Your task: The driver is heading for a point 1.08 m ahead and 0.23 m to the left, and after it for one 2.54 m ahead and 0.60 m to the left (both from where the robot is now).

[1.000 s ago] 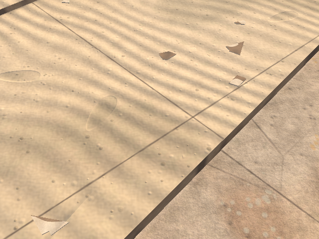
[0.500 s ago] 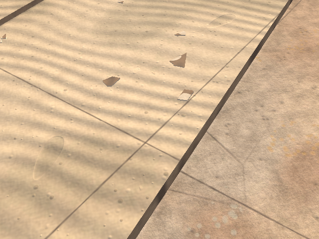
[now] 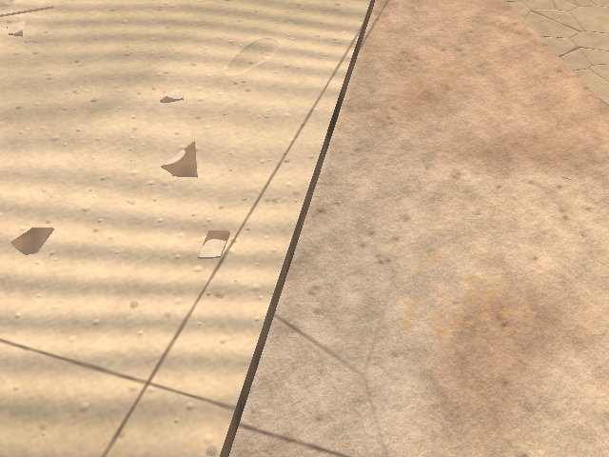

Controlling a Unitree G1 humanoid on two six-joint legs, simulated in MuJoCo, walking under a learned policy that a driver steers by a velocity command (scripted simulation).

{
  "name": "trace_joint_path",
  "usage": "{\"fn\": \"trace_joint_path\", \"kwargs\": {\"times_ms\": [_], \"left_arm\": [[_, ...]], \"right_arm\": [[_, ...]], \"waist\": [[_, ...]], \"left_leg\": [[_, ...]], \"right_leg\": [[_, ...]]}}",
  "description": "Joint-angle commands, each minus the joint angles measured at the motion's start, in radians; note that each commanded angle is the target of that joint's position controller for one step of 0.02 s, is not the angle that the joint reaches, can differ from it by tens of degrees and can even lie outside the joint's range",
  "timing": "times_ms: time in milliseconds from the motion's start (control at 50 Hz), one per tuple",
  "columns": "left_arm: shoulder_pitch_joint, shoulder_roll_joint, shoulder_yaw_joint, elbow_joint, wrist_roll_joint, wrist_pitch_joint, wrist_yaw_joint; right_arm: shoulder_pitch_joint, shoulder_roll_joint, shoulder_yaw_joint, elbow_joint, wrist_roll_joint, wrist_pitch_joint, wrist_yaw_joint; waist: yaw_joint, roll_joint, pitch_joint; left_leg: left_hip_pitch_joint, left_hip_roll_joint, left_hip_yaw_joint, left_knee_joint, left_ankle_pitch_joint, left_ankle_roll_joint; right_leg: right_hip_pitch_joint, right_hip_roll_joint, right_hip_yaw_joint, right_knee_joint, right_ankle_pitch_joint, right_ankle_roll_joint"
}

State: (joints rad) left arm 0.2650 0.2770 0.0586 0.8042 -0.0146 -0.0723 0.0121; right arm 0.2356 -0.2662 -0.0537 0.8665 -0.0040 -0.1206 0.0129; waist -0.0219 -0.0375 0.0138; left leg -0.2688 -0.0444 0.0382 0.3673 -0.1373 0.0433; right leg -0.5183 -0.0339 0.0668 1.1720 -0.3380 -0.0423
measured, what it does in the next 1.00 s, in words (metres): walks ahead, turning left: right foot, then left foot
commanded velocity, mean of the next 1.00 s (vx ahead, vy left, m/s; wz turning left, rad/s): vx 0.47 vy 0.00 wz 0.39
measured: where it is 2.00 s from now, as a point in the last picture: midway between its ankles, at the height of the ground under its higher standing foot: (239, 345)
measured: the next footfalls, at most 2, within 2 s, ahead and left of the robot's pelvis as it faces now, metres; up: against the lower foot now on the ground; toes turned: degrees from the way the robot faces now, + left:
right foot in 0.28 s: +0.31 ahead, -0.15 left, +0.00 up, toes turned +7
left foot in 0.76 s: +0.41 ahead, +0.10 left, +0.00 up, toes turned +27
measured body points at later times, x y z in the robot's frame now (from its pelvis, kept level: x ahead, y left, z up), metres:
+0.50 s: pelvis +0.25 -0.05 +0.00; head +0.27 -0.06 +0.45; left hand +0.25 +0.23 -0.11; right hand +0.41 -0.29 -0.13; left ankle +0.24 +0.08 -0.65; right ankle +0.27 -0.15 -0.74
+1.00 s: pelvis +0.45 +0.06 +0.00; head +0.47 +0.10 +0.45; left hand +0.44 +0.34 -0.13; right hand +0.62 -0.15 -0.11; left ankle +0.37 +0.08 -0.74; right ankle +0.58 -0.02 -0.63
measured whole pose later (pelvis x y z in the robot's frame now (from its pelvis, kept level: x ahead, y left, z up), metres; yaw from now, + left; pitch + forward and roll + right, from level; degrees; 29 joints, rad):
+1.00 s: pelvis +0.45 +0.06 +0.00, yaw +29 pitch +1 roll -1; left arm 0.20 0.25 0.04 0.73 0.04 -0.01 -0.02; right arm 0.35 -0.23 -0.05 0.83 -0.01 -0.04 0.00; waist 0.00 -0.05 0.05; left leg -0.08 -0.11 -0.02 0.32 -0.26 0.11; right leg -0.73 -0.08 -0.05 1.22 -0.27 0.03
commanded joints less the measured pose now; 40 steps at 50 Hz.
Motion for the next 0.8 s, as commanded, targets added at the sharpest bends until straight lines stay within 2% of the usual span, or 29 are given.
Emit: {"fn": "trace_joint_path", "kwargs": {"times_ms": [20,60,100,180,220,240,260,280,300,320,340,360,380,420,460,540,580,640,660,680,700,720,740,760,780,800], "left_arm": [[0.023,0.004,-0.006,-0.077,0.017,-0.014,-0.002],[-0.055,-0.004,-0.016,-0.106,0.025,-0.024,-0.005],[-0.131,-0.001,-0.022,-0.123,0.016,-0.031,-0.012],[-0.235,0.045,-0.012,-0.164,-0.002,-0.040,-0.023],[-0.224,0.076,0.002,-0.171,-0.003,-0.049,-0.025],[-0.179,0.090,0.012,-0.159,-0.001,-0.051,-0.022],[-0.082,0.117,0.029,-0.135,0.003,-0.052,-0.014],[0.078,0.183,0.050,-0.118,0.022,-0.055,-0.004],[0.159,0.273,0.071,-0.103,0.034,-0.039,-0.005],[0.178,0.201,0.058,-0.091,0.031,-0.039,-0.013],[0.123,0.132,0.039,-0.100,0.019,-0.045,-0.017],[0.055,0.057,0.008,-0.098,0.085,-0.033,-0.023],[0.027,0.046,0.004,-0.096,0.083,-0.028,-0.023],[0.021,0.056,0.005,-0.082,0.057,-0.035,-0.022],[0.031,0.062,0.009,-0.068,0.046,-0.047,-0.025],[0.077,0.064,0.012,-0.035,0.049,-0.045,-0.015],[0.083,0.071,0.014,-0.028,0.051,-0.040,-0.012],[0.096,0.102,0.023,-0.017,0.051,-0.032,-0.010],[0.121,0.117,0.027,-0.006,0.049,-0.021,-0.008],[0.132,0.123,0.028,0.003,0.051,-0.010,-0.005],[0.148,0.143,0.032,0.012,0.051,0.004,-0.001],[0.152,0.163,0.036,0.018,0.041,0.022,0.003],[0.149,0.155,0.032,0.009,0.026,0.021,0.002],[0.138,0.068,0.008,-0.037,0.042,0.019,-0.004],[0.109,0.023,-0.001,-0.112,0.044,0.012,-0.014],[0.005,0.092,0.009,-0.123,0.063,0.008,-0.020]], "right_arm": [[0.012,-0.106,-0.019,-0.032,0.014,-0.011,0.004],[0.034,-0.139,-0.030,-0.029,0.021,0.000,-0.004],[0.053,-0.162,-0.036,-0.027,0.028,0.010,-0.011],[0.132,-0.174,-0.038,-0.007,0.042,0.023,-0.016],[0.132,-0.178,-0.039,-0.009,0.043,0.031,-0.021],[0.131,-0.168,-0.036,-0.012,0.039,0.035,-0.023],[0.136,-0.138,-0.026,-0.015,0.031,0.037,-0.024],[0.122,-0.068,-0.002,-0.042,0.015,0.035,-0.022],[0.232,0.015,0.022,-0.074,0.025,0.017,-0.026],[0.250,-0.070,0.003,-0.059,0.048,0.013,-0.027],[0.183,-0.129,-0.016,-0.066,0.054,0.018,-0.028],[0.128,-0.114,-0.022,-0.057,-0.040,0.045,-0.009],[0.127,-0.077,-0.022,-0.062,-0.048,0.064,0.005],[0.140,-0.048,-0.020,-0.063,-0.047,0.095,0.029],[0.092,-0.043,-0.022,-0.090,-0.032,0.108,0.042],[-0.044,-0.020,-0.011,-0.147,-0.041,0.114,0.054],[-0.104,-0.014,-0.004,-0.172,-0.038,0.114,0.062],[-0.168,-0.020,0.001,-0.201,-0.034,0.118,0.061],[-0.191,-0.023,0.002,-0.226,-0.040,0.123,0.052],[-0.186,-0.029,-0.001,-0.231,-0.043,0.125,0.045],[-0.141,-0.036,-0.006,-0.224,-0.045,0.123,0.039],[-0.004,-0.037,-0.015,-0.185,-0.045,0.113,0.034],[0.123,-0.072,-0.035,-0.130,-0.050,0.101,0.026],[0.180,-0.173,-0.057,-0.125,-0.055,0.093,0.012],[0.198,-0.298,-0.082,-0.149,-0.028,0.096,0.008],[0.221,-0.249,-0.082,-0.126,-0.008,0.105,0.002]], "waist": [[0.037,0.097,0.001],[0.021,0.087,-0.001],[0.000,0.099,0.003],[-0.026,0.132,-0.002],[0.000,0.143,-0.012],[0.028,0.142,-0.028],[0.073,0.133,-0.068],[0.145,0.026,-0.182],[0.111,-0.282,-0.301],[0.117,-0.248,-0.296],[0.111,-0.144,-0.181],[0.064,0.012,-0.082],[0.038,-0.030,-0.040],[0.012,-0.091,-0.026],[0.002,-0.097,-0.028],[0.023,-0.078,-0.007],[0.031,-0.078,0.004],[0.044,-0.073,0.024],[0.050,-0.082,0.031],[0.045,-0.062,0.022],[0.032,-0.063,-0.023],[-0.028,-0.056,-0.109],[-0.076,-0.011,-0.179],[-0.070,0.151,-0.187],[-0.055,0.301,-0.193],[-0.107,0.137,-0.111]], "left_leg": [[0.065,0.262,-0.293,-0.231,0.119,0.225],[0.049,0.244,-0.245,-0.227,0.167,0.215],[0.012,0.211,-0.201,-0.216,0.155,0.186],[0.052,0.240,-0.254,-0.160,0.066,0.149],[0.071,0.249,-0.296,-0.104,-0.006,0.122],[0.062,0.230,-0.295,-0.052,-0.013,0.103],[0.027,0.185,-0.273,0.055,0.026,0.076],[-0.114,0.105,-0.201,0.352,-0.073,0.033],[-0.428,0.004,-0.079,0.680,-0.412,-0.013],[-0.532,0.046,-0.161,0.876,-0.428,-0.016],[-0.569,0.085,-0.180,0.929,-0.339,-0.009],[-0.469,0.098,-0.105,0.858,-0.251,0.004],[-0.425,0.111,-0.092,0.820,-0.225,0.000],[-0.363,0.114,-0.071,0.827,-0.169,-0.010],[-0.387,0.114,-0.074,0.811,-0.117,-0.013],[-0.426,0.123,-0.049,0.672,-0.026,-0.018],[-0.383,0.127,-0.035,0.571,0.011,-0.004],[-0.276,0.109,0.025,0.435,-0.037,0.027],[-0.295,0.096,0.039,0.419,-0.171,0.044],[-0.272,0.065,0.059,0.365,-0.233,0.062],[-0.200,0.017,0.084,0.290,-0.270,0.083],[-0.027,-0.037,0.103,0.162,-0.189,0.107],[0.221,-0.054,0.088,0.106,-0.050,0.117],[0.418,0.201,-0.270,0.036,-0.166,0.150],[0.559,0.428,-0.777,-0.092,0.044,0.296],[0.502,0.410,-0.688,-0.092,0.070,0.349]], "right_leg": [[-0.120,-0.081,0.006,-0.140,0.052,0.016],[-0.092,-0.074,-0.013,-0.304,0.148,0.034],[-0.014,-0.039,-0.033,-0.461,0.267,0.050],[0.071,-0.002,-0.019,-0.604,0.336,0.055],[0.145,0.005,-0.015,-0.666,0.299,0.036],[0.222,0.010,-0.026,-0.693,0.275,0.023],[0.358,-0.001,-0.027,-0.716,0.247,0.001],[0.591,-0.168,0.128,-0.724,0.227,-0.059],[0.856,-0.402,0.494,-0.799,0.151,-0.188],[0.819,-0.405,0.645,-0.860,-0.004,-0.223],[0.717,-0.370,0.500,-0.868,0.006,-0.188],[0.520,-0.314,0.329,-0.901,0.135,-0.130],[0.442,-0.274,0.222,-0.927,0.227,-0.102],[0.362,-0.227,0.101,-0.956,0.361,-0.093],[0.372,-0.231,0.038,-0.976,0.440,-0.108],[0.420,-0.238,-0.070,-0.995,0.426,-0.119],[0.419,-0.244,-0.111,-0.993,0.411,-0.110],[0.413,-0.247,-0.176,-0.970,0.420,-0.087],[0.466,-0.270,-0.166,-0.941,0.480,-0.086],[0.530,-0.269,-0.190,-0.869,0.651,-0.078],[0.579,-0.264,-0.214,-0.745,0.858,-0.071],[0.577,-0.237,-0.255,-0.548,0.980,-0.054],[0.423,-0.204,-0.293,-0.340,0.829,-0.019],[0.108,-0.141,-0.279,-0.064,0.172,0.019],[-0.247,0.020,-0.155,0.148,-0.183,0.075],[-0.353,-0.026,-0.066,0.237,-0.114,0.077]]}}
Keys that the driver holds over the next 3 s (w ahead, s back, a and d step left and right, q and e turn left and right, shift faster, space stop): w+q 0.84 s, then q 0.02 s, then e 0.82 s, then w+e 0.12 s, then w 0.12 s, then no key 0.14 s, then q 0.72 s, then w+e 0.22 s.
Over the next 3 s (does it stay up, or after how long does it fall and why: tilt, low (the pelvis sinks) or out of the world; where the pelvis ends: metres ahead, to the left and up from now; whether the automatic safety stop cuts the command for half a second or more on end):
stays up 0.76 0.18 0.07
